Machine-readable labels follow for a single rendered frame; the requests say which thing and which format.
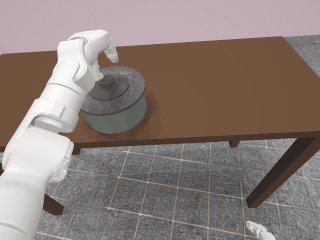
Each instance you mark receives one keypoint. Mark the lid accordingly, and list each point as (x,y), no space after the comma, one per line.
(128,89)

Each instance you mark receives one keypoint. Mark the left robot forearm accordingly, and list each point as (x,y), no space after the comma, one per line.
(57,109)

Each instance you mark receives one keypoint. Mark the knob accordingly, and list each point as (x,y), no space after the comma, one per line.
(107,81)

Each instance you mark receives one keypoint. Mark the right robot hand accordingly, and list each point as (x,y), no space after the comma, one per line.
(259,231)

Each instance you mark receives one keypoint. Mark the left robot upper arm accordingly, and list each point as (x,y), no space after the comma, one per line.
(40,157)

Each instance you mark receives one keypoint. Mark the left robot hand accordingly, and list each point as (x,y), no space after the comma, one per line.
(103,42)

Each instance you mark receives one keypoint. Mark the pot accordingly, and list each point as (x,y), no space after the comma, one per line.
(119,122)

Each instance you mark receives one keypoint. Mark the table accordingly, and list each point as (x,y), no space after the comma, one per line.
(227,90)

